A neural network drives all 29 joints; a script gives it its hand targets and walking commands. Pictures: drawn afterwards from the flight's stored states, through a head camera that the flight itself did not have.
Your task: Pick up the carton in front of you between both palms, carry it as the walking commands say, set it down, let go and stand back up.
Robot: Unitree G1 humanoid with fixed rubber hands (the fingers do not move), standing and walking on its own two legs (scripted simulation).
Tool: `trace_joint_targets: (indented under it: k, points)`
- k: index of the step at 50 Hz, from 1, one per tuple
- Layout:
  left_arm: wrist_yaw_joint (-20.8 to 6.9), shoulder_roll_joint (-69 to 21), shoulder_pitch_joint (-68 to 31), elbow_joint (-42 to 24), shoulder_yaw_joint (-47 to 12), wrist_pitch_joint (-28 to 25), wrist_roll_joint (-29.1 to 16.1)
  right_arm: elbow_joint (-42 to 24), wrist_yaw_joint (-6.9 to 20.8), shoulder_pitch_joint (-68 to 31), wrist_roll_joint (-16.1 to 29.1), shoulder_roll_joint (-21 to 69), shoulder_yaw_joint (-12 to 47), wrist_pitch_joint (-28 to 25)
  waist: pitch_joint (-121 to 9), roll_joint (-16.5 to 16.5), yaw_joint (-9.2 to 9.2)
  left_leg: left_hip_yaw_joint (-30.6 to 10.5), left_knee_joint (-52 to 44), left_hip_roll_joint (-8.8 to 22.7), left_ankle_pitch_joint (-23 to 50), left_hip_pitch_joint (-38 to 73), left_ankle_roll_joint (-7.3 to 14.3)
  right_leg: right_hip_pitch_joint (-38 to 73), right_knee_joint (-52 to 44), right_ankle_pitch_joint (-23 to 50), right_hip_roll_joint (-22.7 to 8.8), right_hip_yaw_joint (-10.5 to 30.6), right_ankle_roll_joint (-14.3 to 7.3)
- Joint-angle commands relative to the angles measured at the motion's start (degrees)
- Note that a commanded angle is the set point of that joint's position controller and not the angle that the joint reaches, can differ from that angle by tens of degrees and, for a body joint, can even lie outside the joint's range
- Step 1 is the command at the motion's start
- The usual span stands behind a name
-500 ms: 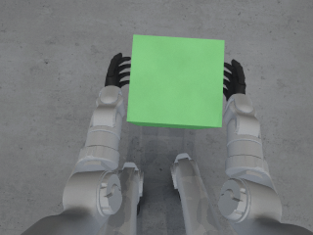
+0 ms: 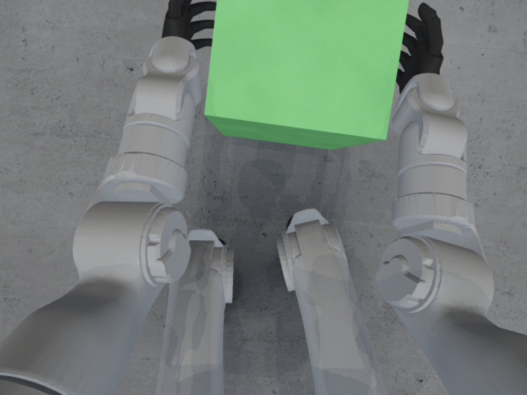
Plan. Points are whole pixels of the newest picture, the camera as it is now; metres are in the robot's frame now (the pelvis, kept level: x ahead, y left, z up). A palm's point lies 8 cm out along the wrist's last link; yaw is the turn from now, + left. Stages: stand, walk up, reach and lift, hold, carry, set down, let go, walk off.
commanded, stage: set down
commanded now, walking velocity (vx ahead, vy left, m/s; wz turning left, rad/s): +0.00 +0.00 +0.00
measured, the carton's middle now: (293, 70) +0.52 -0.11 -0.20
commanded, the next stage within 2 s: none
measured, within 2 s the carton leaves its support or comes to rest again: rests again in 0.84 s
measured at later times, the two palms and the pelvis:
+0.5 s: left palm (200, 52) +0.58 +0.02 -0.22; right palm (393, 83) +0.48 -0.26 -0.21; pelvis +0.01 +0.00 -0.06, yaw +0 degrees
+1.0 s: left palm (197, 61) +0.57 +0.03 -0.24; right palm (383, 95) +0.47 -0.26 -0.24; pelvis +0.01 +0.01 -0.07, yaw +0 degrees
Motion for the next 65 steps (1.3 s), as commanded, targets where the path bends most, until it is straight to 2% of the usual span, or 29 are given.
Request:
trace_joint_targets:
  k: [1,10,13,17,18,25,34,44,56,61,65]
  points:
    - [-10.22,-48.84,-31.96,-0.09,-19.15,-1.81,-6.21,0.31,13.67,-38.58,7.57,43.38,26.86,-1.44,-63.75,0.42,-5.26,7.28,-6.75,-2.27,7.76,22.75,1.98,42.04,-5.85,16.91,1.15,-9.84,0.19]
    - [-9.11,-45.87,-38.69,-0.87,-25.05,-3.01,-11.67,-0.91,14.23,-44.75,12.40,38.44,28.98,-2.92,-65.31,2.32,-7.95,7.35,0.57,-1.56,11.48,24.26,1.99,40.02,0.98,21.05,-0.19,-10.42,0.04]
    - [-8.82,-45.84,-40.30,-2.10,-26.41,-3.44,-12.50,-2.44,14.93,-46.70,13.98,37.54,28.91,-3.44,-63.05,5.32,-9.06,7.27,2.62,-1.37,12.92,24.81,2.38,35.12,2.48,21.87,-0.12,-10.27,-0.46]
    - [-8.38,-47.41,-40.03,-3.49,-29.50,-4.08,-14.15,-1.69,15.29,-45.34,15.08,37.03,28.73,-3.91,-63.28,8.38,-9.76,7.26,4.51,-1.43,17.20,26.08,2.03,35.27,4.45,26.29,0.00,-9.99,-0.78]
    - [-8.39,-47.99,-39.29,-3.57,-29.67,-4.22,-14.17,-0.99,15.40,-44.29,15.04,37.27,28.71,-3.93,-62.71,8.56,-9.31,7.22,4.63,-1.54,17.43,25.10,1.92,35.32,4.87,26.67,-0.01,-9.81,-0.90]
    - [-9.28,-47.30,-34.73,0.95,-26.48,-4.75,-12.50,3.30,16.40,-40.32,12.54,36.58,25.86,-3.99,-52.68,7.00,-9.55,5.90,4.85,-1.74,16.16,19.90,2.24,29.39,6.07,23.98,-0.08,-10.00,-1.04]
    - [-9.36,-43.09,-37.13,2.35,-25.28,-5.75,-12.93,3.32,16.24,-43.50,12.22,32.24,24.89,-5.43,-47.32,6.46,-9.89,4.50,5.60,-1.34,14.39,18.84,3.07,24.79,7.46,20.31,-0.81,-9.58,-1.58]
    - [-10.34,-39.08,-37.61,4.98,-24.67,-6.62,-13.63,6.52,15.48,-43.08,11.10,29.18,22.89,-6.66,-41.55,6.22,-10.30,3.68,6.96,-0.84,12.62,15.53,3.41,24.05,8.54,19.10,-1.44,-8.47,-2.22]
    - [-11.46,-30.55,-33.48,10.72,-19.61,-5.99,-9.65,12.21,15.18,-38.81,6.69,23.29,16.35,-6.36,-29.53,5.92,-7.86,3.16,6.85,-0.18,6.69,10.54,3.91,18.43,8.52,11.94,-1.58,-7.27,-3.32]
    - [-11.55,-26.91,-32.15,12.22,-18.25,-5.74,-8.44,14.15,14.94,-36.90,5.06,20.23,13.56,-6.26,-26.15,5.96,-7.41,2.81,6.85,0.33,5.40,10.47,3.92,16.18,8.43,9.45,-1.74,-7.03,-3.69]
    - [-11.21,-23.85,-32.72,11.84,-18.42,-5.94,-8.29,15.02,14.41,-35.72,4.38,17.70,11.56,-6.59,-25.86,6.04,-7.79,2.46,6.86,0.91,5.08,11.85,3.64,15.94,8.73,8.85,-2.12,-7.27,-3.63]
